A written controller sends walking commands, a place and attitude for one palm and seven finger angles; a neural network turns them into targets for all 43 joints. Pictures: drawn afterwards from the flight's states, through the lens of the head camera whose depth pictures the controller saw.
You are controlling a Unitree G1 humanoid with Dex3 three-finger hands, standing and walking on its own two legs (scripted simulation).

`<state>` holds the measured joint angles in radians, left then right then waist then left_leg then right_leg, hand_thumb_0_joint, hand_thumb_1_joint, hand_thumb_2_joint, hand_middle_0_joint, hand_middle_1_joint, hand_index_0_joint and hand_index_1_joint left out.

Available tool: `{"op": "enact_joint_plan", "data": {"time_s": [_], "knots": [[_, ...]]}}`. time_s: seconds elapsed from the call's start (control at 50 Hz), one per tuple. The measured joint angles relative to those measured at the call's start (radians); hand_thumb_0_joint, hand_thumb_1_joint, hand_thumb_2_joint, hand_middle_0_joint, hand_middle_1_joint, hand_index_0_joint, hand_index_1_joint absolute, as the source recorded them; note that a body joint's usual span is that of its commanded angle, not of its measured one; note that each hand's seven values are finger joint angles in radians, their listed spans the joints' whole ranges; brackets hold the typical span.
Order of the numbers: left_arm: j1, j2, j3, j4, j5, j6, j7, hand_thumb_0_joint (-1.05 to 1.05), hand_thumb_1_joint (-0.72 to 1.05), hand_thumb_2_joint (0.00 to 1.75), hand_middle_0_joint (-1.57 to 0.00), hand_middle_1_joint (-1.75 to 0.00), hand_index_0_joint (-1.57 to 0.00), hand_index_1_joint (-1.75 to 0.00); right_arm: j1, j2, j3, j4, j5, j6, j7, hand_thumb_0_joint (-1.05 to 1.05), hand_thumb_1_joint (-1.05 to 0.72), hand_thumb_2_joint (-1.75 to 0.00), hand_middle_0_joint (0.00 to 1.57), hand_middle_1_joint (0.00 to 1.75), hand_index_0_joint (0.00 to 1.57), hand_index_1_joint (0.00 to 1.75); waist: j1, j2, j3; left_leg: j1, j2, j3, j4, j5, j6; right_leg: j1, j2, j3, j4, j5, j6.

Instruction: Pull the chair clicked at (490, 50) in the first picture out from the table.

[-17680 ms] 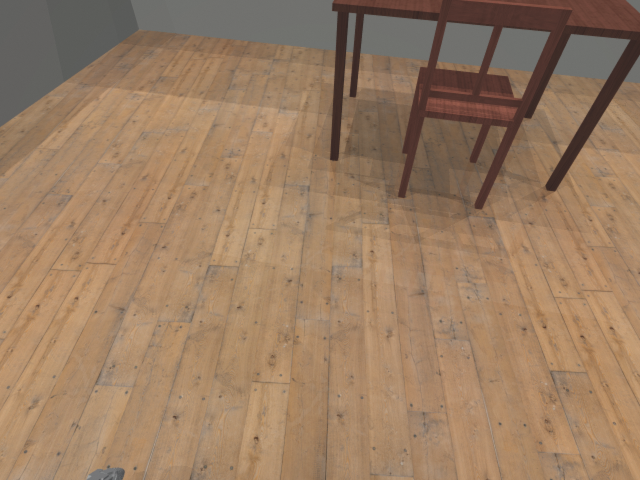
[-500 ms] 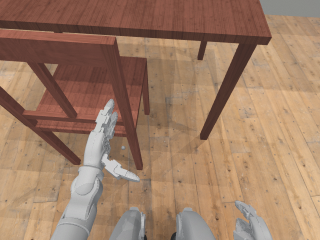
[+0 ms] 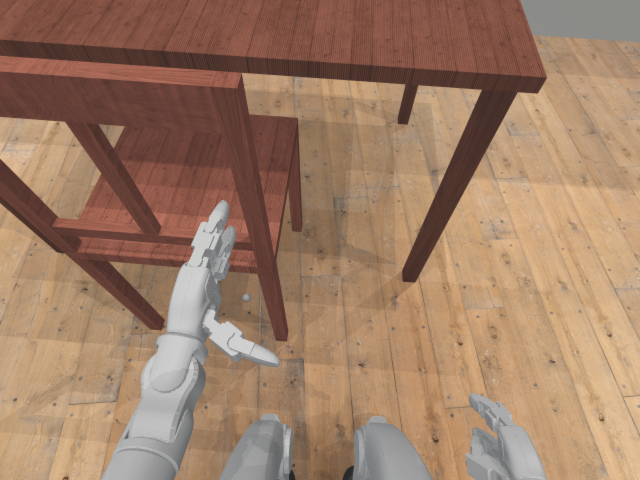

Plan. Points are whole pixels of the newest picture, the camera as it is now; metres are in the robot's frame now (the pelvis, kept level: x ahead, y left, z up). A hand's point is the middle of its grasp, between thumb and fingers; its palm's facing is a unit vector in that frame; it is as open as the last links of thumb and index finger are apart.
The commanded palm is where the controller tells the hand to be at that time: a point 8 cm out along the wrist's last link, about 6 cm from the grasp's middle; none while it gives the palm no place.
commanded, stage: push the fingers through the gap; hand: left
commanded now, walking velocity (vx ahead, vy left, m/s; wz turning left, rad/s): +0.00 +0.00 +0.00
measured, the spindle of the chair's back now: (122, 183) +0.50 +0.30 +0.02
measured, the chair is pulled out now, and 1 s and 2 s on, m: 0.00 0.00 0.00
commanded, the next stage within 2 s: hook a spindle and tug to test in 1.68 s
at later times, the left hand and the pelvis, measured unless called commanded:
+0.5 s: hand (250, 267) +0.37 +0.10 +0.03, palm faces -0.12 -0.99 -0.02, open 17.0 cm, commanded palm +0.36 +0.15 +0.03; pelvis +0.00 +0.01 +0.00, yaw +0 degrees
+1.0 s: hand (258, 234) +0.42 +0.09 +0.03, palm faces -0.09 -1.00 -0.03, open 17.0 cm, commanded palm +0.40 +0.15 +0.03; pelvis +0.00 +0.01 +0.00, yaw -1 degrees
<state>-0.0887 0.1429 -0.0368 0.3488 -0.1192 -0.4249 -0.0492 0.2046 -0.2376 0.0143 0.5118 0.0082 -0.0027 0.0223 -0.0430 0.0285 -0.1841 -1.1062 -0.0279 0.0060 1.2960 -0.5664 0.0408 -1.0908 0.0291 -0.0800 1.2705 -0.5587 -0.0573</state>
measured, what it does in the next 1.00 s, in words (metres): stands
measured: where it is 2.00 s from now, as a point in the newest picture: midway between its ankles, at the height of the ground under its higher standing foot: outside the picture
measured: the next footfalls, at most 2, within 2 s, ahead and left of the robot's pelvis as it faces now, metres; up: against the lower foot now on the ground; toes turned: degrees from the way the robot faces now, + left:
none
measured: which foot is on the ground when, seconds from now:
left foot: down 0.00-1.00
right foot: down 0.00-1.00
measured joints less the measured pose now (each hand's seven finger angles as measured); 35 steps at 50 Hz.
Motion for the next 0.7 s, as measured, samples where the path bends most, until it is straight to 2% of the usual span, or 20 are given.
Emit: {"op": "enact_joint_plan", "data": {"time_s": [0.22, 0.42, 0.7], "knots": [[-0.048, 0.015, 0.01, 0.035, -0.007, -0.001, 0.0, -0.02, -0.5, 0.3, -0.06, -0.08, -0.06, -0.08, 0.008, 0.002, 0.008, 0.017, 0.001, 0.0, -0.005, 0.01, -0.91, -0.89, 0.2, 0.3, 0.2, 0.3, -0.002, 0.003, 0.003, -0.01, -0.002, -0.005, 0.004, 0.001, 0.004, -0.005, -0.002, -0.005, -0.003, 0.003, 0.004], [-0.134, 0.012, 0.025, 0.093, -0.005, 0.011, 0.015, -0.02, -0.5, 0.3, -0.06, -0.08, -0.06, -0.08, 0.017, -0.001, 0.0, 0.032, -0.002, 0.005, -0.001, 0.01, -0.91, -0.89, 0.2, 0.3, 0.2, 0.3, -0.019, 0.006, 0.002, -0.019, -0.002, 0.002, 0.0, 0.002, 0.009, -0.014, -0.002, 0.002, -0.009, 0.007, 0.011], [-0.216, 0.007, 0.05, 0.19, 0.015, -0.016, 0.044, -0.02, -0.5, 0.3, -0.06, -0.08, -0.06, -0.08, 0.036, 0.001, -0.004, 0.046, -0.009, 0.026, 0.01, 0.0, -0.91, -0.89, 0.2, 0.3, 0.2, 0.3, -0.033, 0.004, 0.002, -0.018, 0.0, 0.011, -0.009, 0.003, 0.012, -0.018, 0.0, 0.011, -0.013, 0.009, 0.013]]}}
